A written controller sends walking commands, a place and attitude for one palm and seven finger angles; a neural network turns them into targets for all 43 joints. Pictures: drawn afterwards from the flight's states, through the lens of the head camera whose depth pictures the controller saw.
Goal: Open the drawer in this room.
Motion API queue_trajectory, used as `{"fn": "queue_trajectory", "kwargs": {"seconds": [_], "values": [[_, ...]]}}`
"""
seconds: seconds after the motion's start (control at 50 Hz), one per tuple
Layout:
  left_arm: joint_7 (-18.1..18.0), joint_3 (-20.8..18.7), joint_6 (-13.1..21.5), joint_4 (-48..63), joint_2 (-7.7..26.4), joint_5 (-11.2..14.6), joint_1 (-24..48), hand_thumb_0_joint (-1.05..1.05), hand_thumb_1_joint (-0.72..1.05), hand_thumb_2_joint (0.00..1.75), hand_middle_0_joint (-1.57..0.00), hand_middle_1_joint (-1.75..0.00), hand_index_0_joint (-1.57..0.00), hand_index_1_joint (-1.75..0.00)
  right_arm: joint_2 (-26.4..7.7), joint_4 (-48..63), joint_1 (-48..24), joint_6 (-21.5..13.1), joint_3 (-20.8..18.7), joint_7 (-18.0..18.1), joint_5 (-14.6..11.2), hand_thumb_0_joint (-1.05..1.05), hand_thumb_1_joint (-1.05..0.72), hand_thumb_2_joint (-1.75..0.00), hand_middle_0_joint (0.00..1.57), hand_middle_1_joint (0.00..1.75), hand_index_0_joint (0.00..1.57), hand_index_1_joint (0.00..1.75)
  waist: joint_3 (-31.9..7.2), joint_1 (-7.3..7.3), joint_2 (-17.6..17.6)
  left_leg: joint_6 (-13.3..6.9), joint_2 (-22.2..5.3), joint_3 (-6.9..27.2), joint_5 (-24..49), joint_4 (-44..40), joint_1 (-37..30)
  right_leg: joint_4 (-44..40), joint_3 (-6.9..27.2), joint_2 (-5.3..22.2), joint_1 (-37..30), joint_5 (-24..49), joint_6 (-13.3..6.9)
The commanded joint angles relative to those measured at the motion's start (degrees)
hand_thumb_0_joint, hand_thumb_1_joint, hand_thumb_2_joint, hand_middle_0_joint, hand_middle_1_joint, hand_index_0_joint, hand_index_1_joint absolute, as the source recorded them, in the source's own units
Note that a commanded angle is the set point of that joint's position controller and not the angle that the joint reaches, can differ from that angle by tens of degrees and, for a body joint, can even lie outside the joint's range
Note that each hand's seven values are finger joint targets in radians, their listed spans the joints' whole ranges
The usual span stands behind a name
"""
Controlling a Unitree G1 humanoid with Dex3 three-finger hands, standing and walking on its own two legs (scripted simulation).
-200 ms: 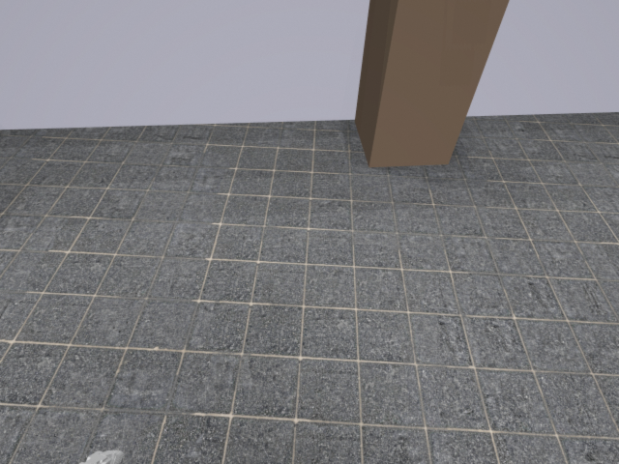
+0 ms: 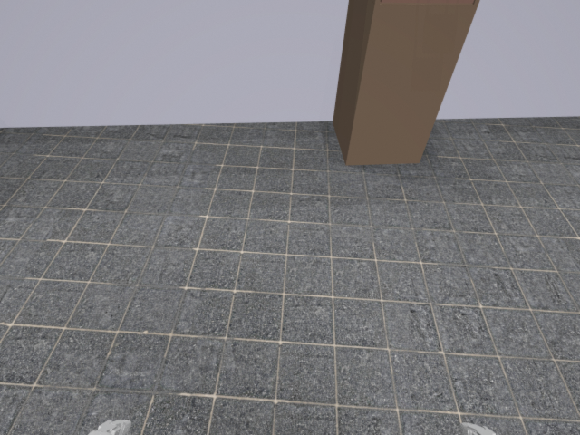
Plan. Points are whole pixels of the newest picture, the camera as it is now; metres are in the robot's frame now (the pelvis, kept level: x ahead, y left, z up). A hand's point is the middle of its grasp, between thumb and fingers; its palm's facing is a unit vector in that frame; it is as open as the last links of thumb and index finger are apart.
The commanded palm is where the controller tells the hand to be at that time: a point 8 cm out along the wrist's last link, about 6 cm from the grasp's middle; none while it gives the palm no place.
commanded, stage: stand and wait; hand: left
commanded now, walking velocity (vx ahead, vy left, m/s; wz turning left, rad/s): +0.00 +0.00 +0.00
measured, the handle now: out of the picture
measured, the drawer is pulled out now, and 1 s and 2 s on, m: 0.00 0.00 0.00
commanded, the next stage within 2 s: turn or walk to find it in 0.70 s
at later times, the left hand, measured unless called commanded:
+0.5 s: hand out of the picture +0.05 +0.24 -0.15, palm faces -0.03 -0.94 -0.33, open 7.4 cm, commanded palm none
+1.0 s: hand out of the picture +0.04 +0.21 -0.17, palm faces +0.04 -0.96 -0.28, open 7.4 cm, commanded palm none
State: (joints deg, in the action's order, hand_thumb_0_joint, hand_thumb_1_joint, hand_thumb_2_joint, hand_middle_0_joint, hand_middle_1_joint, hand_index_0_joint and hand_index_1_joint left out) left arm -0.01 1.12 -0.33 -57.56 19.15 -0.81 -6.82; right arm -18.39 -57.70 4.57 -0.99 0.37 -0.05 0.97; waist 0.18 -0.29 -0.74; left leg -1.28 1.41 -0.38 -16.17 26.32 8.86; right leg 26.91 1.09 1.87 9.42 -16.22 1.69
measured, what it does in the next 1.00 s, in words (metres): stands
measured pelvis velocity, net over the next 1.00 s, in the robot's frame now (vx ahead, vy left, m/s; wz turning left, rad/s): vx -0.03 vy -0.01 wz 0.07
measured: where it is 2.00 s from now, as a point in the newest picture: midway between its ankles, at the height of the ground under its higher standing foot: outside the picture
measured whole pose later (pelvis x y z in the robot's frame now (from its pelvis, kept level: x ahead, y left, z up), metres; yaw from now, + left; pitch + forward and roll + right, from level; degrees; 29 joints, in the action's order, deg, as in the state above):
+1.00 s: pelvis -0.03 -0.01 -0.01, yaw +4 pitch -1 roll +0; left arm -1.0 0.3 -2.0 -57.1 15.6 -1.0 -9.2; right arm -15.9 -59.5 9.9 1.9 -0.4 -0.5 0.9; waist 1.7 0.5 0.1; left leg -0.3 1.6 3.4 -15.3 31.9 16.0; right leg 30.3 -3.0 2.1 13.8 -15.9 0.9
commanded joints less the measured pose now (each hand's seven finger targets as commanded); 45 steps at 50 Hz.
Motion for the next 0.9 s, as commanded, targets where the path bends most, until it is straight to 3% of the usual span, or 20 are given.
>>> {"fn": "queue_trajectory", "kwargs": {"seconds": [0.0,0.38,0.58,0.72,0.82,0.88], "values": [[-1.0,-3.2,1.4,3.4,11.9,0.2,2.0,0.0,0.9,0.9,-0.2,-0.3,-0.2,-0.3,-12.6,3.1,-2.8,-1.1,-3.1,1.0,-0.2,0.0,-0.9,-0.9,0.2,0.3,0.2,0.3,-3.1,0.3,1.0,-1.3,-7.6,5.1,18.7,-4.2,-1.1,-3.1,3.0,4.7,-0.9,15.9,-3.2],[-0.8,-3.0,1.7,0.2,12.2,0.3,1.1,0.0,0.9,0.9,-0.2,-0.3,-0.2,-0.3,-13.0,-0.8,-1.6,-1.0,-2.7,0.9,-0.6,0.0,-0.9,-0.9,0.2,0.3,0.2,0.3,-2.7,0.16,0.6,-0.8,-8.0,5.7,13.8,-6.9,-1.4,-6.5,4.1,5.2,-2.1,13.2,-3.4],[-0.7,-2.9,1.5,-0.8,12.2,0.2,1.3,0.0,0.9,0.9,-0.2,-0.3,-0.2,-0.3,-13.3,-2.1,-1.0,-0.9,-2.5,0.7,-0.5,0.0,-0.9,-0.9,0.2,0.3,0.2,0.3,-0.5,0.05,0.6,-0.7,-7.9,6.5,9.2,-8.7,-0.1,-8.0,4.4,4.8,-0.6,7.6,-3.2],[-0.7,-3.1,1.5,-0.6,12.3,0.2,1.4,0.0,0.9,0.9,-0.2,-0.3,-0.2,-0.3,-13.1,-2.0,-0.8,-1.0,-2.5,0.6,-0.5,0.0,-0.9,-0.9,0.2,0.3,0.2,0.3,-1.3,0.07,0.7,-0.8,-7.9,6.7,12.1,-7.9,0.1,-7.2,3.9,5.3,-1.4,10.0,-3.1],[-1.5,-2.5,-0.2,-0.1,6.5,0.2,-2.2,0.0,0.9,0.9,-0.2,-0.3,-0.2,-0.3,-6.4,-1.1,2.0,0.9,-1.6,0.2,-0.2,0.0,-0.9,-0.9,0.2,0.3,0.2,0.3,-0.3,-0.19,0.0,0.1,-6.9,6.6,11.7,-3.7,5.4,-4.4,2.7,6.5,-0.2,8.2,-1.9],[-1.8,-2.9,-0.8,1.5,6.9,0.1,-3.5,0.0,0.9,0.9,-0.2,-0.3,-0.2,-0.3,-5.7,0.6,3.6,1.8,-1.8,0.1,-0.1,0.0,-0.9,-0.9,0.2,0.3,0.2,0.3,-0.5,-0.2,-2.1,0.4,-5.3,6.2,10.8,0.7,8.6,-3.6,3.5,8.5,0.7,7.6,-2.8]]}}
